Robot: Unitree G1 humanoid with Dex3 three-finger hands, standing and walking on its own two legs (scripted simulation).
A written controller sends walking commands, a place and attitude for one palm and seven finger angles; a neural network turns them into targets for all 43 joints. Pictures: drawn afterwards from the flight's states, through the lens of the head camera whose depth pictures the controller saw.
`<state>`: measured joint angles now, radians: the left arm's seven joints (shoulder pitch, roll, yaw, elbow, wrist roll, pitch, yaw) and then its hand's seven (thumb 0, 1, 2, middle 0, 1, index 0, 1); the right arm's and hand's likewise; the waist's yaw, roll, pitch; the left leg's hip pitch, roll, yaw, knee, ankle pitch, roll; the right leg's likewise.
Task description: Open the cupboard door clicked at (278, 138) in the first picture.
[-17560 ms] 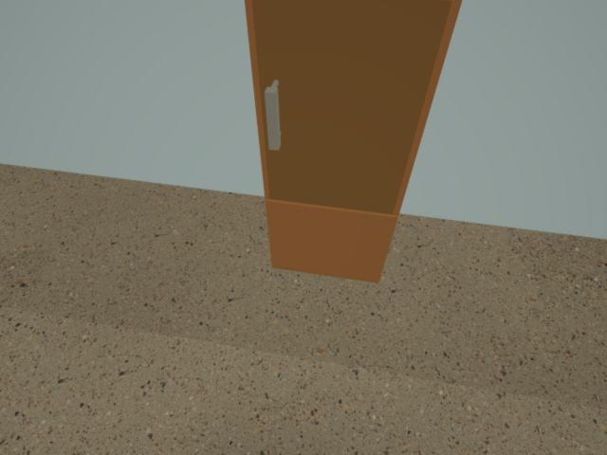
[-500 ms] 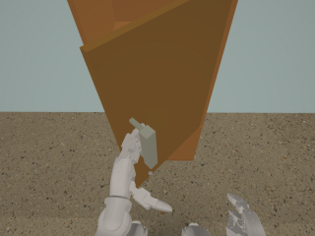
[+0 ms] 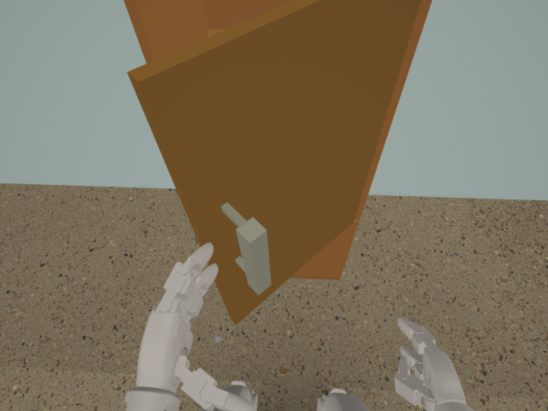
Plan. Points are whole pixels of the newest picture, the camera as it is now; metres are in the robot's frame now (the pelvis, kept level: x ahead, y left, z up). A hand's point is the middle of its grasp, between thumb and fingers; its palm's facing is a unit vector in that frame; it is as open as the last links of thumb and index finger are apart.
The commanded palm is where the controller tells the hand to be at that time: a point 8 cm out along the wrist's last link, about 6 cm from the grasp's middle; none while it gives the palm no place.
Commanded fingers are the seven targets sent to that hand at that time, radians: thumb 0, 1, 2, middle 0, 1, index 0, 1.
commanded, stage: slide the hand sideways off the handle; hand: left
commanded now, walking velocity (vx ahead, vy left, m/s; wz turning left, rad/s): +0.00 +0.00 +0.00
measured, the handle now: (245, 250) +0.32 +0.07 +0.06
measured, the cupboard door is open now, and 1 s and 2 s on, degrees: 45 45 45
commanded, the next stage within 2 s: draw the hand back to the body in 0.24 s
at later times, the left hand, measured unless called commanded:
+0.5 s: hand (182, 346) +0.19 +0.12 +0.08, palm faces -0.03 -1.00 -0.05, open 16.3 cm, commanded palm +0.16 +0.18 +0.09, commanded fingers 0.00 -0.50 0.30 -0.15 -0.30 -0.15 -0.30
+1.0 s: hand (83, 330) +0.19 +0.20 +0.14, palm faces +0.14 -0.94 -0.30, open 15.3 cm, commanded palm +0.15 +0.25 +0.17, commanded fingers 0.00 -0.01 0.51 -0.17 -0.30 -0.17 -0.30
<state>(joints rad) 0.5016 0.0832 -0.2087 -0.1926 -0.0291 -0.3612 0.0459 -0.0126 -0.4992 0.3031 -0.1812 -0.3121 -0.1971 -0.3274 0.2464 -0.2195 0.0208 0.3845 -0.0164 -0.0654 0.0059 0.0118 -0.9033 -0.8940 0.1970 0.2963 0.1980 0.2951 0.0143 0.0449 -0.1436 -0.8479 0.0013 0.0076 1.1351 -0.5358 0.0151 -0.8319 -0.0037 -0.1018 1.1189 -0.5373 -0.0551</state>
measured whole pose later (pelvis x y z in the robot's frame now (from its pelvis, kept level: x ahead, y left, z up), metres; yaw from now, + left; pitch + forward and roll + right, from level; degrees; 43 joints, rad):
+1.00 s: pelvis +0.02 +0.02 +0.05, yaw +0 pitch +5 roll -2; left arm 0.66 0.29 0.06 -0.46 -0.06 -0.07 0.04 -0.01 -0.31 0.38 -0.16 -0.30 -0.16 -0.30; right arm 0.28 -0.23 0.03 0.46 0.02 -0.09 -0.10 0.01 -0.90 -0.89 0.20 0.30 0.20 0.30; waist 0.04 0.07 -0.12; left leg -0.50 0.00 0.01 0.85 -0.45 0.04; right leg -0.46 0.01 -0.09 0.79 -0.42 -0.02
